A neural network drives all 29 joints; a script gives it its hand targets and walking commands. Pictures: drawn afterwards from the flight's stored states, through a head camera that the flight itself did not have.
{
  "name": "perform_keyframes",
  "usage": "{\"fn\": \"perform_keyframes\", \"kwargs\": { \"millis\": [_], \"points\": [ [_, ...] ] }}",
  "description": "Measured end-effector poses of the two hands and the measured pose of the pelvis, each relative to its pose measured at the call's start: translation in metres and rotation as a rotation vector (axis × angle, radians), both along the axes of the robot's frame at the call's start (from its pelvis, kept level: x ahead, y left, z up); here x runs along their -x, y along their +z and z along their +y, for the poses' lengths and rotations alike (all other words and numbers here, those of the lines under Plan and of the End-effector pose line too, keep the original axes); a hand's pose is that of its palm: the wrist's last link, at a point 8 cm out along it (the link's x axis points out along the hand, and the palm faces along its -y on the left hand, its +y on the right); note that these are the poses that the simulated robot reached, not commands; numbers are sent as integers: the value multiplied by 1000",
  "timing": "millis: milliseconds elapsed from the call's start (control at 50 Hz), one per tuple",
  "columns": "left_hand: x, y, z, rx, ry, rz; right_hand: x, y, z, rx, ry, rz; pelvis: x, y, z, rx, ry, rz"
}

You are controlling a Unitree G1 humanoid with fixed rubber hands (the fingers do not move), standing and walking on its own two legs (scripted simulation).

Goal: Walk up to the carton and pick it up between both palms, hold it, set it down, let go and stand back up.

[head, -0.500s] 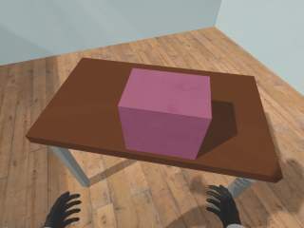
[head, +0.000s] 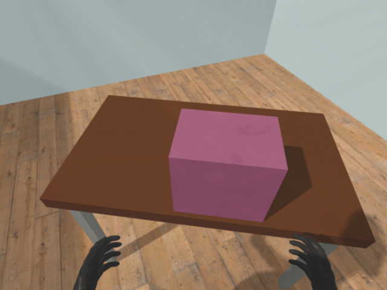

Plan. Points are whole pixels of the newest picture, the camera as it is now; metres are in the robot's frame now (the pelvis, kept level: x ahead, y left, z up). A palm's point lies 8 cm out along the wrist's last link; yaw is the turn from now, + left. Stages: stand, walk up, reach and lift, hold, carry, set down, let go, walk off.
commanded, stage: reach and lift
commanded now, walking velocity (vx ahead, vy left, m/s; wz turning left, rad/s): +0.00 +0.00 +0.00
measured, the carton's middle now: (222, 166) +0.45 -0.07 -0.02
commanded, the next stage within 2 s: none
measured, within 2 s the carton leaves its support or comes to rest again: neither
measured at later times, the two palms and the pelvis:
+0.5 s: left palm (103, 239) +0.25 +0.20 -0.01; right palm (325, 248) +0.22 -0.25 -0.01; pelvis -0.05 -0.02 -0.01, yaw +2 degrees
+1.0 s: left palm (111, 194) +0.33 +0.19 +0.04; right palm (321, 201) +0.30 -0.26 +0.03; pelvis -0.02 -0.03 +0.00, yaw +1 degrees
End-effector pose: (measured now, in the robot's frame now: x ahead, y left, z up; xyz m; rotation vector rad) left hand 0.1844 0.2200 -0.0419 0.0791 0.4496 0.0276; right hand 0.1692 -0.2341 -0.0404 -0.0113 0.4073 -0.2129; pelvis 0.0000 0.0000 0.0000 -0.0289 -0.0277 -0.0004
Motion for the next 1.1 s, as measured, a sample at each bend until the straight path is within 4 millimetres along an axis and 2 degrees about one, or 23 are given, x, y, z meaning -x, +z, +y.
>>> {"fn": "perform_keyframes", "kwargs": {
  "millis": [120,240,400,520,680,860,1100],
  "points": [
    [0,6,-3,7,15,-68,-20,10,-4,5,16,-74,12,-2,1,2,12,-8],
    [-11,15,-11,9,8,-140,-30,15,-12,-11,-5,-116,25,-5,-2,-3,23,-4],
    [-41,22,-17,7,6,-180,-38,16,-17,-39,-22,-110,40,-10,-12,-15,28,27],
    [-72,36,-21,16,18,-213,-59,30,-21,-38,-26,-135,46,-13,-18,-20,27,68],
    [-103,51,-25,22,0,-193,-93,49,-26,-33,-30,-144,42,-10,-23,-22,27,95],
    [-122,64,-26,19,-14,-188,-115,61,-26,-43,-31,-148,28,-3,-26,-19,29,96],
    [-162,89,-38,17,-55,-186,-148,85,-26,-46,-28,-179,11,3,-23,-17,13,103]
  ]
}}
